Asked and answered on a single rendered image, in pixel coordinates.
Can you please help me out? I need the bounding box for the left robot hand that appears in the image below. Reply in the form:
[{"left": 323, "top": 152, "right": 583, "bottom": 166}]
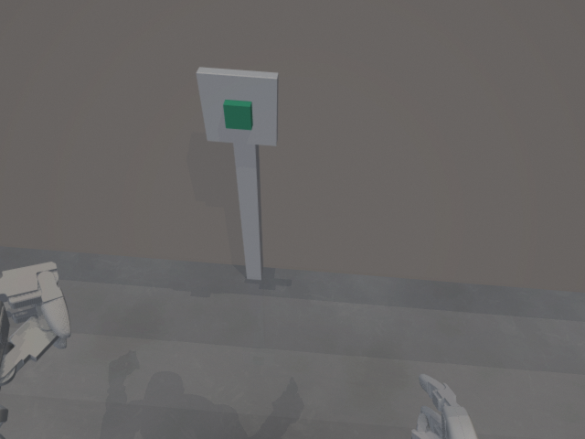
[{"left": 0, "top": 262, "right": 70, "bottom": 390}]

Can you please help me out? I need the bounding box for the right robot hand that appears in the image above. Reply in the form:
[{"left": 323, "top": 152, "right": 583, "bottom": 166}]
[{"left": 411, "top": 374, "right": 479, "bottom": 439}]

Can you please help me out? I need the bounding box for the panel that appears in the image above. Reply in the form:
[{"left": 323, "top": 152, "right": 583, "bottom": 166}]
[{"left": 197, "top": 67, "right": 279, "bottom": 280}]

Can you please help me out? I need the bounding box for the button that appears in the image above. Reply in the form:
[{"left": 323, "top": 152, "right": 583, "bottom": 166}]
[{"left": 223, "top": 100, "right": 253, "bottom": 130}]

